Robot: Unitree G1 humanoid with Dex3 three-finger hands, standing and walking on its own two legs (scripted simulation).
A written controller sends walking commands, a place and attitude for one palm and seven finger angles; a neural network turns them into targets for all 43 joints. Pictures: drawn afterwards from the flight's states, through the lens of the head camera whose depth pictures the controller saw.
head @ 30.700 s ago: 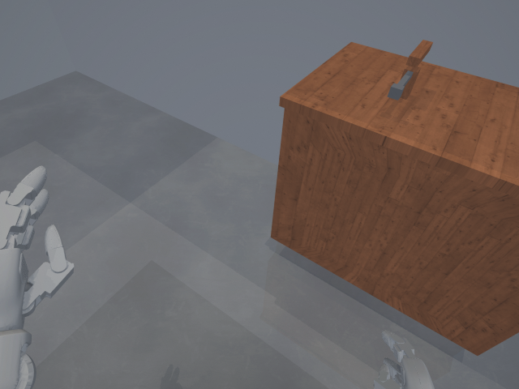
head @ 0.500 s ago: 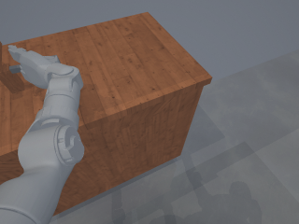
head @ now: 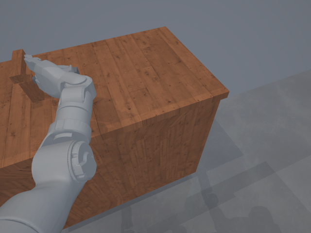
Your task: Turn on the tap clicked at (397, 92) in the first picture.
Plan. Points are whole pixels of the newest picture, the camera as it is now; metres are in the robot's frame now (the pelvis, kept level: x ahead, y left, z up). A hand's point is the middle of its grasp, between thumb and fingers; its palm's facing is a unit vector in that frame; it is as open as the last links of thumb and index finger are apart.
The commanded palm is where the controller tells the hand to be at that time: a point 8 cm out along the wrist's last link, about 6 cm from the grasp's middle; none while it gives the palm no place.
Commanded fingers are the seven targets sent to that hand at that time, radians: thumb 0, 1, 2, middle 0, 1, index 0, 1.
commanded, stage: lift the hand up off the lever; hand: left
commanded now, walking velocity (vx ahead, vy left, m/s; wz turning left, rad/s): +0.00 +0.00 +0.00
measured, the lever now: (74, 73) +0.57 +0.24 +0.11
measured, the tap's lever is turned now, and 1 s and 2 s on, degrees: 81 81 81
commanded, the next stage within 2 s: draw the hand back beside the body in 0.30 s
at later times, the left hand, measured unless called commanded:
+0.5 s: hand (77, 66) +0.49 +0.18 +0.19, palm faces +0.70 -0.69 -0.18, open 7.8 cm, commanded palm +0.41 +0.22 +0.19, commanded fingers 0.00 0.90 0.90 -0.16 -0.17 -0.16 -0.17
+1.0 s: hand (46, 118) +0.32 +0.21 +0.19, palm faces +0.27 -0.94 -0.19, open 7.7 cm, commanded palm +0.28 +0.25 +0.19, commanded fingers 0.00 0.90 0.90 -0.18 -0.24 -0.18 -0.24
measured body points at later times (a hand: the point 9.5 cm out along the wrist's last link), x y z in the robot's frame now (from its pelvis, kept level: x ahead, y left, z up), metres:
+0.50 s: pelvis -0.01 +0.00 +0.00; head +0.02 -0.02 +0.45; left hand +0.45 +0.21 +0.20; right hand +0.04 -0.26 -0.14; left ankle -0.01 +0.11 -0.73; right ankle +0.00 -0.06 -0.73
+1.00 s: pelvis -0.03 +0.01 +0.02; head -0.05 -0.01 +0.47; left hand +0.30 +0.26 +0.20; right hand +0.16 -0.23 -0.06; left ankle -0.01 +0.11 -0.73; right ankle +0.00 -0.06 -0.73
